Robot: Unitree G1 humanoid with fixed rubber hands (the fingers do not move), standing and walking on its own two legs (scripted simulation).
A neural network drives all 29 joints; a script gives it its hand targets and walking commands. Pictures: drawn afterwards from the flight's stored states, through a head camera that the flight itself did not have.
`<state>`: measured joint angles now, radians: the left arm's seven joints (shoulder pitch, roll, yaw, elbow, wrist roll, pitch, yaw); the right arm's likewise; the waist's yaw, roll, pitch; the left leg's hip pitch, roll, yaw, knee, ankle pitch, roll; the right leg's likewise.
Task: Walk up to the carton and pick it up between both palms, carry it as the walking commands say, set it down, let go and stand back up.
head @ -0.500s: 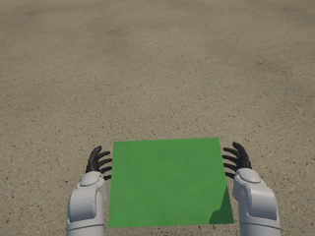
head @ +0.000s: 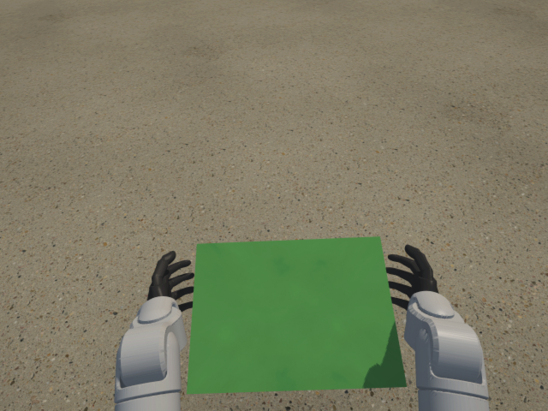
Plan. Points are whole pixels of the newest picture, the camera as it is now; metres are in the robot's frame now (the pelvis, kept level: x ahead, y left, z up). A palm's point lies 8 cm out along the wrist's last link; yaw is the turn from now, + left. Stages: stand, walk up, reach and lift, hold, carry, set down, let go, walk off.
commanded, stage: carry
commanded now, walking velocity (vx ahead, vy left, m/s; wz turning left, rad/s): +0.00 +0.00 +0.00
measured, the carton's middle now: (290, 315) +0.28 -0.01 -0.03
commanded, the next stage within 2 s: none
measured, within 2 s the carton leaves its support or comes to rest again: neither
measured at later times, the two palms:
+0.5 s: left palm (162, 304) +0.26 +0.17 +0.06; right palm (421, 299) +0.25 -0.19 +0.06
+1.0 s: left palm (159, 299) +0.26 +0.17 +0.07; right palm (422, 295) +0.26 -0.18 +0.07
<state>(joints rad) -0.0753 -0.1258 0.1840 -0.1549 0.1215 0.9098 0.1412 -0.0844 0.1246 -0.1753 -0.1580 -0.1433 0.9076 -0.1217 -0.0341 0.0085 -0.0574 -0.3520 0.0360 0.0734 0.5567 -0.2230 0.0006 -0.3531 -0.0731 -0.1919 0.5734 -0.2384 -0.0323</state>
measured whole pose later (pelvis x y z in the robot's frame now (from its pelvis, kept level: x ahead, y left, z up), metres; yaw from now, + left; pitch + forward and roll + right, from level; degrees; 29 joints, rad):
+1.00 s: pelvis +0.00 +0.00 +0.00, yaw +0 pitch +1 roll +0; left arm -0.08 -0.13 0.18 -0.28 0.12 1.02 0.14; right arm -0.09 0.13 -0.17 -0.27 -0.10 1.01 -0.14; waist -0.03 0.01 -0.05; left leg -0.35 0.04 0.07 0.56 -0.23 0.00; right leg -0.35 -0.07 -0.19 0.57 -0.24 -0.03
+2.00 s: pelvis -0.05 -0.12 +0.01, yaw -9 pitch +5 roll +1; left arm -0.08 -0.13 0.18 -0.36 0.12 1.13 0.14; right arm -0.08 0.13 -0.14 -0.36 -0.15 1.12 -0.12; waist -0.02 0.00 -0.09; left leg -0.19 0.01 0.12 0.43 -0.33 0.02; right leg -0.46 0.02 -0.05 0.75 -0.30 0.02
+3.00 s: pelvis -0.11 -0.07 +0.00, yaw -25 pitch +5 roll +3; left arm -0.09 -0.13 0.18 -0.41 0.12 1.15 0.14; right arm -0.08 0.13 -0.14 -0.41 -0.10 1.15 -0.17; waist -0.02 -0.01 -0.01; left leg -0.52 0.06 0.20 1.01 -0.53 0.04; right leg -0.45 -0.07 0.02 0.62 -0.26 0.01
